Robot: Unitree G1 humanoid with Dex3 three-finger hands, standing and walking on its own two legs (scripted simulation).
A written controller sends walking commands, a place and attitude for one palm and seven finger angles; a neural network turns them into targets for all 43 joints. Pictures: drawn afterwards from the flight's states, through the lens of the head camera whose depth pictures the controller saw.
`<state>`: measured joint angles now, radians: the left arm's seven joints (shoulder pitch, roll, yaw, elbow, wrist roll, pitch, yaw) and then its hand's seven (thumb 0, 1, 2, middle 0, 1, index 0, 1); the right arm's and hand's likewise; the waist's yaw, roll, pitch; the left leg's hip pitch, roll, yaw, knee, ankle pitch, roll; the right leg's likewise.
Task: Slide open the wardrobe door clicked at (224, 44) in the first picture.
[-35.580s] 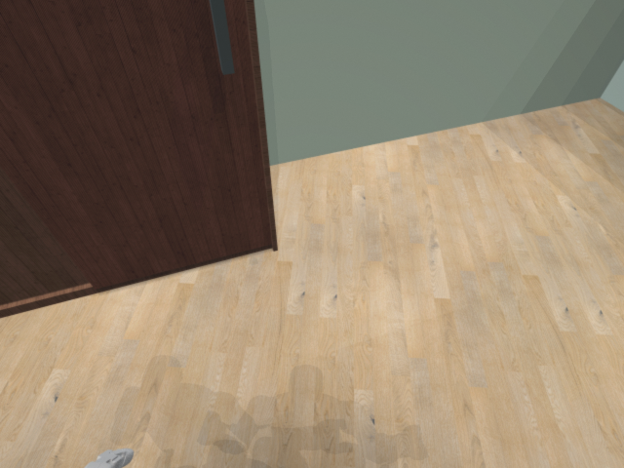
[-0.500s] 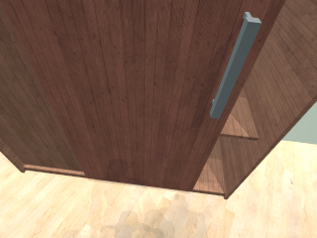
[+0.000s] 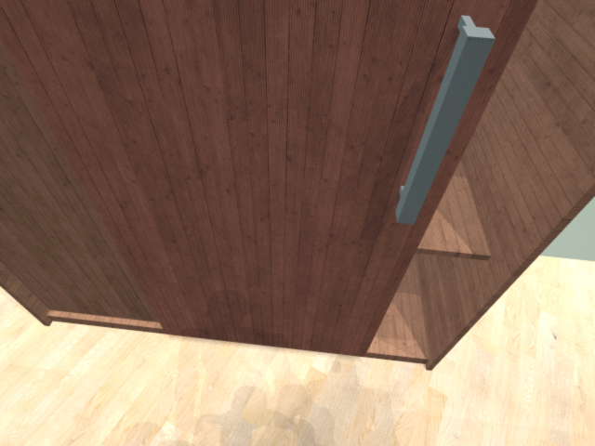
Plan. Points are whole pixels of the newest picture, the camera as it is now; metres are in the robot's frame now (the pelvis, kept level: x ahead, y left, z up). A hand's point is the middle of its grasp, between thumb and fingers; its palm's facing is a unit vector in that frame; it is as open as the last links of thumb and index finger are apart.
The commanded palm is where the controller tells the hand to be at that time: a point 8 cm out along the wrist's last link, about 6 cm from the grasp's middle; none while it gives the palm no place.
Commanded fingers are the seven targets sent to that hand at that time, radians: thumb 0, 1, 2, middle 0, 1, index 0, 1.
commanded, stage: look again from close up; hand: right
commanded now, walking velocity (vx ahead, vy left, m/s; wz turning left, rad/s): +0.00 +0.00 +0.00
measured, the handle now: (430, 135) +0.49 -0.15 +0.18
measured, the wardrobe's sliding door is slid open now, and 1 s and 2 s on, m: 0.22 0.22 0.22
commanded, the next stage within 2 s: raise the hand with hooked fingers in 0.28 s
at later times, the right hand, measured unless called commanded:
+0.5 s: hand out of the picture +0.11 -0.21 -0.10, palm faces +0.25 +0.94 -0.23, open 7.3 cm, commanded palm +0.10 -0.24 -0.05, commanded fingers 0.00 -0.74 -0.83 0.21 0.41 0.21 0.41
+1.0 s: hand (512, 438) +0.15 -0.22 +0.03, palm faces +0.08 +1.00 -0.05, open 9.8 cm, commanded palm +0.13 -0.28 +0.04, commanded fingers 0.00 -0.15 -0.58 0.25 0.78 0.25 0.78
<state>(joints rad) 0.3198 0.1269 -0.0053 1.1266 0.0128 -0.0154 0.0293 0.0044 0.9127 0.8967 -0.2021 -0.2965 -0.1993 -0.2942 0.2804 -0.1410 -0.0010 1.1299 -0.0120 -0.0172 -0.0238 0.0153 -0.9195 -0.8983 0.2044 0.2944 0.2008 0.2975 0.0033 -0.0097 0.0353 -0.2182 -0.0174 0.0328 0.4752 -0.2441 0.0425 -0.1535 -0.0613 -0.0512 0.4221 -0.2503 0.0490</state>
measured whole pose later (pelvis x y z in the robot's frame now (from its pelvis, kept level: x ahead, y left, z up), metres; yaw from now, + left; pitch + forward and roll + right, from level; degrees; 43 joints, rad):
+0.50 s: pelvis +0.00 -0.01 -0.01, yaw -1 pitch -1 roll -1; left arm 0.36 0.19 0.00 0.94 -0.04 -0.19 0.09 0.02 0.93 0.90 -0.21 -0.30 -0.20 -0.29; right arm 0.48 -0.18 -0.03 0.35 0.13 0.01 -0.11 0.05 -0.94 -0.89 0.21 0.31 0.21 0.31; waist 0.00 -0.02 0.02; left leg -0.25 0.00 0.04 0.54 -0.29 0.02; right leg -0.20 -0.04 -0.04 0.51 -0.30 0.03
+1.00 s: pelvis -0.03 -0.03 -0.06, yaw -5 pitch +5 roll +3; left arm 0.19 0.20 -0.05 0.50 -0.03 -0.21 0.03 0.01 0.91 0.90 -0.21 -0.30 -0.20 -0.29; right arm 0.45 -0.22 -0.11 -0.18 0.24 -0.36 0.24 0.02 -0.37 -0.68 0.24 0.63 0.23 0.64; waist -0.06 -0.02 -0.07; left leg -0.58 0.03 0.12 0.92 -0.44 0.01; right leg -0.61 -0.03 0.06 0.99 -0.48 0.02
